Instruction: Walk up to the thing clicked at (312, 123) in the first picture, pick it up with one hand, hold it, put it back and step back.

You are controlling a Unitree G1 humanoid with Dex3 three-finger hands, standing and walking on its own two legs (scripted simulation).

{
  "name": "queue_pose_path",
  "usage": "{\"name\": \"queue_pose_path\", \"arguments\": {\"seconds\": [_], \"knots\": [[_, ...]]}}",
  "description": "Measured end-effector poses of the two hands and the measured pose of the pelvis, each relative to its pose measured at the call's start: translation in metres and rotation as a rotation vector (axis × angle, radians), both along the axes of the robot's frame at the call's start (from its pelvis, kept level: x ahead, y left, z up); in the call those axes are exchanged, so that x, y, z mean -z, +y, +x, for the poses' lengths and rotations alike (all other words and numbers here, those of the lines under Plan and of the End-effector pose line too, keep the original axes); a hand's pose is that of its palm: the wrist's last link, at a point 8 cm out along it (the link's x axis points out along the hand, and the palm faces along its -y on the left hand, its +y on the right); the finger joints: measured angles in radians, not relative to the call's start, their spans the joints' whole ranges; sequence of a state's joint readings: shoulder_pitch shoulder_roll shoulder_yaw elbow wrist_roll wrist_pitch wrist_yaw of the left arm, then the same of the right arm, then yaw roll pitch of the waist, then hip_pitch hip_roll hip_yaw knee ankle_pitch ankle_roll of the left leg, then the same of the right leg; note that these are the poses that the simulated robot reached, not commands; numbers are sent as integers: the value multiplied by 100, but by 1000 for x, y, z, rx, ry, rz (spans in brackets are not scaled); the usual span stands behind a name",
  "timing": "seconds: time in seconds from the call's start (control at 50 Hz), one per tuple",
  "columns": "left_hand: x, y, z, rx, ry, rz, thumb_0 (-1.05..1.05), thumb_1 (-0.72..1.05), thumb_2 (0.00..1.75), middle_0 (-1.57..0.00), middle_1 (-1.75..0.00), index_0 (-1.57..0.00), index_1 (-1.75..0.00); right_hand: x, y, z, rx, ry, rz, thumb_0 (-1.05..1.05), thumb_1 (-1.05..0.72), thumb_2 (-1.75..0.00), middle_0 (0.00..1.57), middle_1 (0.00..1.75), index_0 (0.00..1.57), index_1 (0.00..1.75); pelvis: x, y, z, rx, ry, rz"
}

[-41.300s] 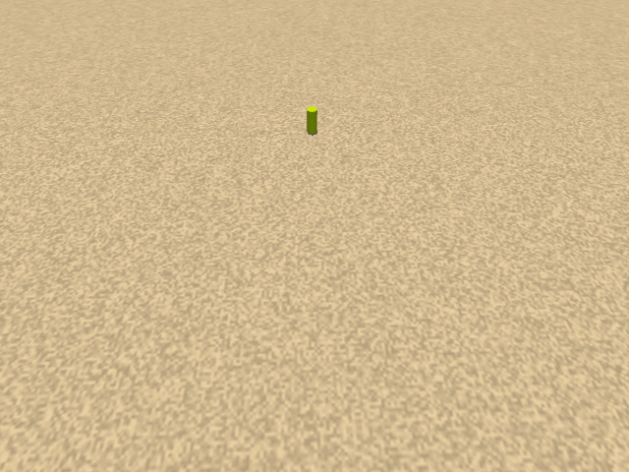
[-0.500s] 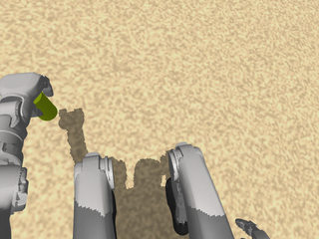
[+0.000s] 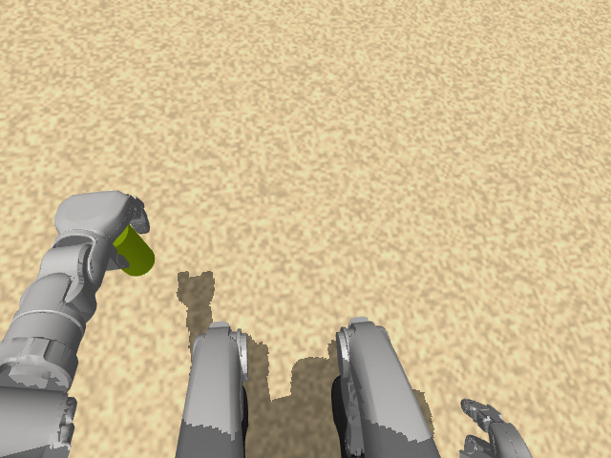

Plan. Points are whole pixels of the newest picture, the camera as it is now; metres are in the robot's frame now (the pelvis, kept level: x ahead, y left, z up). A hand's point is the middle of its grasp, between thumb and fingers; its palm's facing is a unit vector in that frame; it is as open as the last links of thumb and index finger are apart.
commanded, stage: lift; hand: left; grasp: from above
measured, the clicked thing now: (124, 247) +0.42 +0.27 -0.16
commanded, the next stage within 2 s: hold in 0.92 s
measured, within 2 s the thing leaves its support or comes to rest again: neither
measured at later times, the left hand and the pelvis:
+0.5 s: hand (58, 220) +0.37 +0.25 +0.08, palm faces -0.46 -0.11 -0.88, open 7.2 cm; pelvis +0.04 +0.00 +0.16, yaw +2 degrees
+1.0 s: hand (37, 162) +0.38 +0.23 +0.15, palm faces -0.44 -0.11 -0.89, open 7.2 cm; pelvis +0.07 +0.00 +0.23, yaw +2 degrees
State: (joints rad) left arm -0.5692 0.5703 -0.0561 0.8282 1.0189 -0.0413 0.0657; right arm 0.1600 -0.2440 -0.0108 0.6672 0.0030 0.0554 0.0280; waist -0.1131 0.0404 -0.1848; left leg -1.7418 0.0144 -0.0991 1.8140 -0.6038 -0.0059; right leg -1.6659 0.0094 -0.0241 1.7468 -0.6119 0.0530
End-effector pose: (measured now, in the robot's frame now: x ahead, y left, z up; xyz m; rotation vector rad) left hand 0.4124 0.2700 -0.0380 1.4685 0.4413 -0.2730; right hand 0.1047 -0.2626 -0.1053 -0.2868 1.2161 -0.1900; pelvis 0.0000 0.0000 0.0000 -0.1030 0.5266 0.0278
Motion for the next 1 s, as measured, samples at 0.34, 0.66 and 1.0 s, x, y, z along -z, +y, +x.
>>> {"name": "queue_pose_path", "arguments": {"seconds": [0.34, 0.66, 1.0], "knots": [[-135, -12, -33, -20, -3, -4, -1, 23, 38, -85, -45, -100, -46, -117, 6, 20, 41, -108, 14, 0, -92, -91, 21, 30, 20, 30, -119, -1, 23, -7, -167, 41], [-199, -27, -34, -27, 15, -3, -1, 22, 39, -85, -44, -101, -45, -186, -3, 32, 50, -120, 10, 0, -92, -91, 21, 30, 20, 30, -189, -4, 52, -12, -277, 70], [-248, -35, -22, -32, 5, -4, -1, 21, 40, -86, -44, -102, -44, -221, -5, 55, 69, -156, 33, 0, -92, -90, 21, 30, 20, 30, -225, -4, 74, -5, -359, 89]]}}
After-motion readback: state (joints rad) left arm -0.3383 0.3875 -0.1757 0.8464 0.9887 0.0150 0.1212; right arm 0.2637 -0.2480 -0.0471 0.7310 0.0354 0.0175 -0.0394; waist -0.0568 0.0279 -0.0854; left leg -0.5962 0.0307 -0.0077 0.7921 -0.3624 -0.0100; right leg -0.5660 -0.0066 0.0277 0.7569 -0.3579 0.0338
